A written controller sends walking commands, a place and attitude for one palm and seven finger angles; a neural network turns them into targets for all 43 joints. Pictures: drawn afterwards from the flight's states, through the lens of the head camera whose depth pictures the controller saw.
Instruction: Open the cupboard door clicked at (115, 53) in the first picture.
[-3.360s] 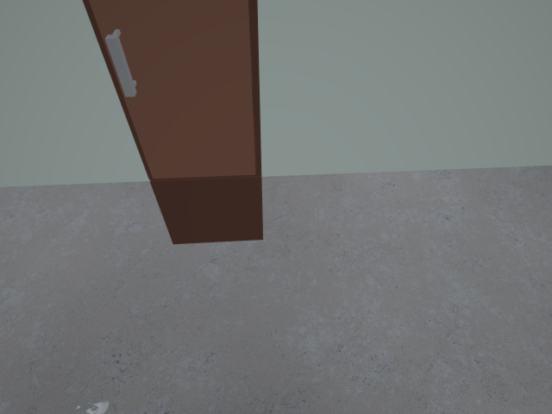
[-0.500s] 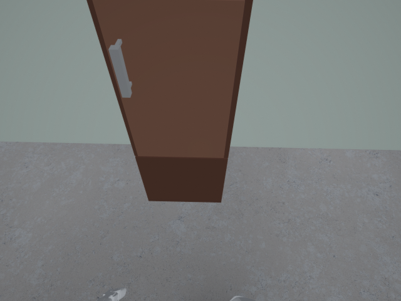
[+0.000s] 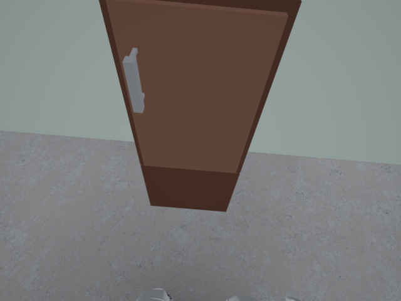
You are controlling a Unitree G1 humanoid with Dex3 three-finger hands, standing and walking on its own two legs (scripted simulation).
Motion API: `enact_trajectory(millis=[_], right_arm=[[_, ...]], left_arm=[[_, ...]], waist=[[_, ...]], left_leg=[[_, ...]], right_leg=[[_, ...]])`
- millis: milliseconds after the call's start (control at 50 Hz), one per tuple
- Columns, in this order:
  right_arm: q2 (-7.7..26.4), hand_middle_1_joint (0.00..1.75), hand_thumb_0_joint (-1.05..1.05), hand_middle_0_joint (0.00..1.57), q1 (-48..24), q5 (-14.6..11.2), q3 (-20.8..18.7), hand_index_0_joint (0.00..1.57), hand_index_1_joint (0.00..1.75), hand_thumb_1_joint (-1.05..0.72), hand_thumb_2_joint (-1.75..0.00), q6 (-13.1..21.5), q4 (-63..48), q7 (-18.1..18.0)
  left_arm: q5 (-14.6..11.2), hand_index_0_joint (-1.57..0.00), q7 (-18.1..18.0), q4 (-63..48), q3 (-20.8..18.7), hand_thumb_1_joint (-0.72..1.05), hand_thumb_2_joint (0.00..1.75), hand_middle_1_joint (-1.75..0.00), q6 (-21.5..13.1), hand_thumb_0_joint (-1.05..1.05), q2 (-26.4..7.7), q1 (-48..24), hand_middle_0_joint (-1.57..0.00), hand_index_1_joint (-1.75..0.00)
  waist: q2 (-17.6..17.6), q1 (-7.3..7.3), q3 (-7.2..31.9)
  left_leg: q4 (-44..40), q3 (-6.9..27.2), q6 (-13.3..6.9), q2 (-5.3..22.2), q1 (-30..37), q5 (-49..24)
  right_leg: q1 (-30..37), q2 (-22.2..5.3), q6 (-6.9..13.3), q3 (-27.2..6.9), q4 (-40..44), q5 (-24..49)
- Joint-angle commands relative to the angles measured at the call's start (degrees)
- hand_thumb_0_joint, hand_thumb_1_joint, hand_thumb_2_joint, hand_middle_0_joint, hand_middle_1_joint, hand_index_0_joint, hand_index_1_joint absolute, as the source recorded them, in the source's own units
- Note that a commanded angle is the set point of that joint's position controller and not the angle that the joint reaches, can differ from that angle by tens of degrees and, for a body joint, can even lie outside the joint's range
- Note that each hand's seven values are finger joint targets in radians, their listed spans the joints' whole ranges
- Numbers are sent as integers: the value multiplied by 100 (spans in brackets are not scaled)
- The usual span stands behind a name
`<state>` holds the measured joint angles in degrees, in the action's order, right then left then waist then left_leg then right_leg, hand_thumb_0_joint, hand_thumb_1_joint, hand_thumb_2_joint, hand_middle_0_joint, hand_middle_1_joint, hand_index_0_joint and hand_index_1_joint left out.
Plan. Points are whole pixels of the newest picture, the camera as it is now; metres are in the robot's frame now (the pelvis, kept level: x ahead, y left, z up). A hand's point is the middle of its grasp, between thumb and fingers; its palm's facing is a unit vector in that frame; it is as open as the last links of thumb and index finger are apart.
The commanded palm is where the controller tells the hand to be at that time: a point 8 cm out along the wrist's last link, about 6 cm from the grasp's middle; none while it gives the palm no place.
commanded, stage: come to a stop and stand still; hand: left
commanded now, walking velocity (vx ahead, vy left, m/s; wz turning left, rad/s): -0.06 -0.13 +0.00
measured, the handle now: (136, 81) +0.56 +0.22 +0.09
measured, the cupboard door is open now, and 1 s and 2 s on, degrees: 0 0 0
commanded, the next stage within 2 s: look again from close up in 0.82 s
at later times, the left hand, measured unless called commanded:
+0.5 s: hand out of the picture +0.00 +0.12 -0.16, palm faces +0.04 -0.97 -0.22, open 7.3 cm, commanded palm none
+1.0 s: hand out of the picture -0.08 +0.09 -0.17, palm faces +0.02 -0.99 -0.17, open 7.4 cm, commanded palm none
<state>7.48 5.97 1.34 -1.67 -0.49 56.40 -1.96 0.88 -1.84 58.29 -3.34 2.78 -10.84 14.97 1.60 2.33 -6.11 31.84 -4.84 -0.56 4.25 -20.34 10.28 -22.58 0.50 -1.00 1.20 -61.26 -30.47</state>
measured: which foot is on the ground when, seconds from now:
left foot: down 0.00-0.22, up 0.24-0.46, down 0.48-1.00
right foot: up 0.00-0.20, down 0.22-1.00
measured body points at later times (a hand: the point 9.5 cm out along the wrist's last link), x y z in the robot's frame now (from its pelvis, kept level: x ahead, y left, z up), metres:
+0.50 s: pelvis -0.04 -0.06 +0.00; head -0.03 -0.07 +0.45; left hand +0.00 +0.17 -0.15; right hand -0.04 -0.30 -0.16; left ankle -0.05 +0.07 -0.73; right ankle -0.05 -0.15 -0.73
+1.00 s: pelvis -0.05 -0.06 +0.01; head -0.04 -0.06 +0.46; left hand -0.08 +0.15 -0.15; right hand -0.06 -0.27 -0.16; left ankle -0.05 +0.07 -0.73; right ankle -0.05 -0.15 -0.73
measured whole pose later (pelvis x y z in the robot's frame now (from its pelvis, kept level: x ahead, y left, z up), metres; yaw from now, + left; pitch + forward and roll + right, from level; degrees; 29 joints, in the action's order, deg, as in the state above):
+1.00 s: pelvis -0.05 -0.06 +0.01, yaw -1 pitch -1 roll -1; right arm 8.0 16.7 0.7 -0.6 -0.2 63.4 -1.3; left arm 1.1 -2.7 64.7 0.4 -1.8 -5.5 19.2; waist -2.0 0.1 -2.2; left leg 29.9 -1.4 1.0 3.5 -13.0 16.2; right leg -11.2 2.1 2.0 3.9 -24.7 -12.6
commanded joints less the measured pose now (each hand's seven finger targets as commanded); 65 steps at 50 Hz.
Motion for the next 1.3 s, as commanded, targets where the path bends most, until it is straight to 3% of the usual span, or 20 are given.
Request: enact_trajectory(millis=[0,100,160,180,200,220,240,280,380,440,520,680,880,900,920,940,960,1000,1040,1280], right_arm=[[1175,30,0,20,413,3,-319,20,30,-90,-90,22,-226,-120],[1294,30,0,20,486,47,-418,20,30,-90,-90,-40,-191,-34],[1213,30,0,20,296,4,-433,20,30,-90,-90,-109,-264,48],[882,30,0,20,395,-50,-396,20,30,-90,-90,-147,-296,79],[479,30,0,20,347,-76,-285,20,30,-90,-90,-181,-446,134],[608,30,0,20,-14,-48,-281,20,30,-90,-90,-223,-552,158],[568,30,0,20,-5,-27,-276,20,30,-90,-90,-238,-477,149],[618,30,0,20,505,-36,-269,20,30,-90,-90,-196,-129,149],[461,30,0,20,759,-66,-112,20,30,-90,-90,-54,147,58],[612,30,0,20,1108,-44,-30,20,30,-90,-90,92,469,-6],[629,30,0,20,997,-57,28,20,30,-90,-90,100,729,-43],[456,30,0,20,1319,-25,43,20,30,-90,-90,13,855,-13],[347,30,0,20,1469,-48,70,20,30,-90,-90,82,904,-34],[568,30,0,20,740,-89,54,20,30,-90,-90,192,500,50],[372,30,0,20,923,-136,86,20,30,-90,-90,163,217,69],[214,30,0,20,1396,-94,68,20,30,-90,-90,185,178,42],[249,30,0,20,1524,-87,67,20,30,-90,-90,197,247,29],[359,30,0,20,1615,-55,73,20,30,-90,-90,205,320,23],[407,30,0,20,1553,-32,94,20,30,-90,-90,214,275,33],[717,30,0,20,1434,-33,89,20,30,-90,-90,266,170,12]], left_arm=[[-11,-20,33,-343,-162,90,90,-30,0,0,-382,470,-20,-30],[2,-20,93,-472,-92,90,90,-30,-27,0,-232,308,-20,-30],[24,-20,86,-223,-100,90,90,-30,-93,0,-311,960,-20,-30],[92,-20,57,-247,-122,90,90,-30,-138,0,-608,963,-20,-30],[124,-20,36,-417,-150,90,90,-30,-186,0,-1093,544,-20,-30],[100,-20,10,-555,-134,90,90,-30,-196,0,-1121,182,-20,-30],[111,-20,-11,-551,-141,90,90,-30,-237,0,-1070,-135,-20,-30],[90,-20,0,-527,-56,90,90,-30,-270,0,-777,-505,-20,-30],[11,-20,-25,-153,2,90,90,-30,-333,0,-642,84,-20,-30],[-81,-20,-14,36,74,90,90,-30,-334,0,-377,203,-20,-30],[-84,-20,-12,282,105,90,90,-30,-306,0,-401,160,-20,-30],[-62,-20,11,434,142,90,90,-30,-309,0,-365,214,-20,-30],[-55,-20,-9,551,175,90,90,-30,-371,0,-153,553,-20,-30],[56,-20,-248,694,209,90,90,-30,-552,0,-327,1121,-20,-30],[35,-20,-223,640,207,90,90,-30,-620,0,-563,988,-20,-30],[31,-20,-212,453,204,90,90,-30,-624,0,-443,906,-20,-30],[12,-20,-185,369,206,90,90,-30,-594,0,-414,691,-20,-30],[-18,-20,-128,327,226,90,90,-30,-557,0,-224,608,-20,-30],[13,-20,-99,284,249,90,90,-30,-450,0,-158,577,-20,-30],[19,-20,-21,197,268,90,90,-30,-364,0,-199,717,-20,-30]], waist=[[-1081,-264,1219],[-1390,-384,1119],[-986,-54,960],[-93,-85,687],[1231,-191,342],[1064,-40,264],[1339,-164,75],[899,-413,80],[568,-198,555],[-234,-188,703],[-744,-114,536],[1,-252,21],[-59,-255,107],[120,86,-51],[322,-245,320],[226,-404,1090],[177,-425,1244],[94,-405,702],[-545,-313,108],[-313,-176,79]], left_leg=[[-1073,1111,-1013,1521,1289,-2811],[-1299,1260,-896,1400,1061,-1197],[-1086,850,-424,884,52,533],[-334,523,-80,366,-487,1214],[594,85,259,-162,-854,1606],[1282,459,153,-74,-354,1817],[1626,647,66,-116,-427,1664],[1943,509,71,-151,-256,1244],[93,254,193,-153,316,926],[-1020,766,2,291,1363,-1208],[-1115,721,-13,364,998,-794],[-1205,482,50,78,908,302],[-1197,499,20,123,1014,2],[206,229,226,60,313,436],[254,332,201,-42,412,763],[132,385,80,-126,571,979],[-127,375,60,-142,799,612],[-454,571,-14,13,871,-28],[-727,776,-89,149,479,-104],[-1404,1088,-228,219,81,586]], right_leg=[[-435,-223,-98,-269,-450,223],[296,-272,-2,109,1614,90],[1533,-163,70,401,3434,1364],[1596,-737,250,-356,4360,1210],[839,-1895,740,-1836,5083,489],[-123,-2141,1009,-1911,5280,279],[-241,-1852,1016,-1803,5138,666],[40,-1388,927,-945,4706,1709],[1266,-1257,930,-660,3959,3799],[969,-775,405,-414,3716,3185],[1384,-639,264,-348,4021,2613],[819,-693,305,-640,4729,983],[806,-658,309,-547,4583,1472],[1063,-1110,-64,-1037,4374,4426],[1314,-1499,103,-1000,4254,5431],[1715,-1442,423,-871,3915,5090],[1601,-1263,557,-661,3835,4171],[942,-848,466,-497,3910,2499],[635,-603,385,-317,3787,1638],[1122,-554,248,-121,3612,1918]])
